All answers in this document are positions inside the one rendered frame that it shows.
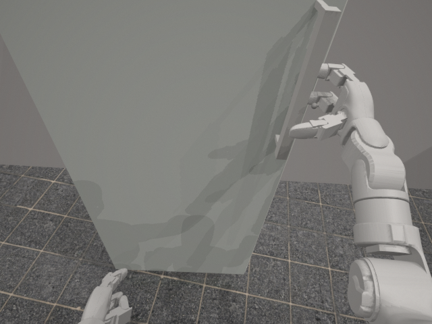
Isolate fridge door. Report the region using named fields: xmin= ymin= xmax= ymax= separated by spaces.
xmin=0 ymin=0 xmax=347 ymax=275

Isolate right robot forearm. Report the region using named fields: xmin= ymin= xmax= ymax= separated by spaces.
xmin=340 ymin=117 xmax=432 ymax=283

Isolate robot right upper arm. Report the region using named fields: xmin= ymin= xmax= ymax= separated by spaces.
xmin=347 ymin=257 xmax=432 ymax=324

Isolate robot right hand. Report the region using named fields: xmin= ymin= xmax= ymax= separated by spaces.
xmin=289 ymin=63 xmax=374 ymax=141

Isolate robot left hand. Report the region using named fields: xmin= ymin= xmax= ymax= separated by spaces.
xmin=81 ymin=268 xmax=132 ymax=324

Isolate handle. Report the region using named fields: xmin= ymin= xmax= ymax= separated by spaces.
xmin=275 ymin=0 xmax=341 ymax=160

